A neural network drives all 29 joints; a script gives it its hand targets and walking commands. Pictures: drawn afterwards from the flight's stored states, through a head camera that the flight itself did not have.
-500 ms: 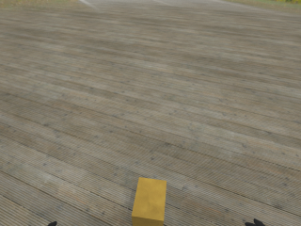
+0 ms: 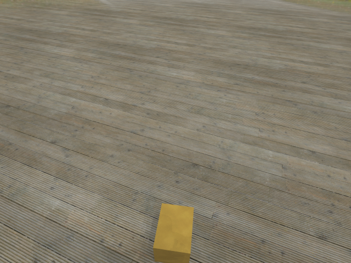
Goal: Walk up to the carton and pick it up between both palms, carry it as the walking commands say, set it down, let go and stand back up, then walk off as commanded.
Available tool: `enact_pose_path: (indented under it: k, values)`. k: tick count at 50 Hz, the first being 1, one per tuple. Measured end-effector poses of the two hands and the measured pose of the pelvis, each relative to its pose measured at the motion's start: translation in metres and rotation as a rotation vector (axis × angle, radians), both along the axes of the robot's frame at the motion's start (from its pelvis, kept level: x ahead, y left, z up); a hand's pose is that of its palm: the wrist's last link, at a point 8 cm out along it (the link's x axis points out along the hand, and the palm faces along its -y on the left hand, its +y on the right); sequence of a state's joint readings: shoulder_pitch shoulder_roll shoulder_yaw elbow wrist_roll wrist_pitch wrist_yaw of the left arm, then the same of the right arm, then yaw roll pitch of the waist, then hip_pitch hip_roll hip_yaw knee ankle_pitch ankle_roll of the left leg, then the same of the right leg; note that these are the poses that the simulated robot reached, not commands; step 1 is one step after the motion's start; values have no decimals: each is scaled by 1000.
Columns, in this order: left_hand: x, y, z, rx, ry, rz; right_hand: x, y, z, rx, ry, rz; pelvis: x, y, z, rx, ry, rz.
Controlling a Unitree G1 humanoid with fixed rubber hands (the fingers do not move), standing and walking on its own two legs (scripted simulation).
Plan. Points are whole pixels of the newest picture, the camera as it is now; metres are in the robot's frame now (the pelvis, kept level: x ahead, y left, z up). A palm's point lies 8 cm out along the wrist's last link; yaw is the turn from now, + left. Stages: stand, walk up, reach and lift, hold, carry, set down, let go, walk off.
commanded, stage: walk off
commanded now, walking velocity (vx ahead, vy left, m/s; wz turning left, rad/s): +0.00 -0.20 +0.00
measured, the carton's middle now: (174, 233) +0.50 +0.03 -0.68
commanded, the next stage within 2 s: none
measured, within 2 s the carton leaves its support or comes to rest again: neither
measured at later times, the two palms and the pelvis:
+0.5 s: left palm out of the picture +0.05 +0.25 -0.10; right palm out of the picture +0.10 -0.32 -0.11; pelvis +0.00 -0.04 +0.00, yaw +2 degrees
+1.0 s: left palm out of the picture +0.04 +0.21 -0.13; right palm out of the picture +0.08 -0.35 -0.08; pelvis -0.01 -0.06 +0.01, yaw +3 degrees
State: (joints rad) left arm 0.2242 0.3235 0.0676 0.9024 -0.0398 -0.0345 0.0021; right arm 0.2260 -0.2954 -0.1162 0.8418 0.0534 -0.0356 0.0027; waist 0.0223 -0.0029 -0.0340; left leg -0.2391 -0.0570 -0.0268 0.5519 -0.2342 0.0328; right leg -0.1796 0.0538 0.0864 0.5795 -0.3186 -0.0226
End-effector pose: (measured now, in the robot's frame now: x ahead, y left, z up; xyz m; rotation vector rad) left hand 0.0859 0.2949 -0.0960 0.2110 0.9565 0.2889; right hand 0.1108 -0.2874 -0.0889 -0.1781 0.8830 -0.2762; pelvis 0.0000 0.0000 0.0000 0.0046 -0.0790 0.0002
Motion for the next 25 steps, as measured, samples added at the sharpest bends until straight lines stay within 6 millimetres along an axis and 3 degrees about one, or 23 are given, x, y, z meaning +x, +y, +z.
enact_pose_path:
  k: [6, 14, 20, 25]
  values:
    - [-12, -4, -8, -16, 63, 1, -1, 1, 0, 4, 23, -7, -2, -1, 1, 0, 1, 0]
    - [-34, -15, -10, -2, 176, 13, -14, -10, -15, 29, 105, -31, -4, -14, 1, 1, -1, -5]
    - [-39, -32, -7, 11, 186, 29, -14, -27, -23, 33, 139, -26, -4, -33, 0, 5, -1, 11]
    - [-36, -40, -8, -1, 171, 34, -11, -34, -24, 6, 170, -17, -2, -38, -1, 1, 6, 34]
